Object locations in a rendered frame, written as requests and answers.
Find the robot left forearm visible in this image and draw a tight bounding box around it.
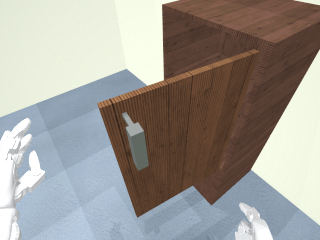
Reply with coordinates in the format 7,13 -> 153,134
0,207 -> 22,240

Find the left robot hand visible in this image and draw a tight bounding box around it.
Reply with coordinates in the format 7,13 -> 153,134
0,118 -> 45,208

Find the right robot hand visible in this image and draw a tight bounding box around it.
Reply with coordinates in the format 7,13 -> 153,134
235,202 -> 273,240

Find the cupboard door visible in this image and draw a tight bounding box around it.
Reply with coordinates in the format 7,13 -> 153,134
97,49 -> 260,218

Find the handle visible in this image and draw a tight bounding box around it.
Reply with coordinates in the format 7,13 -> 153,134
122,112 -> 149,171

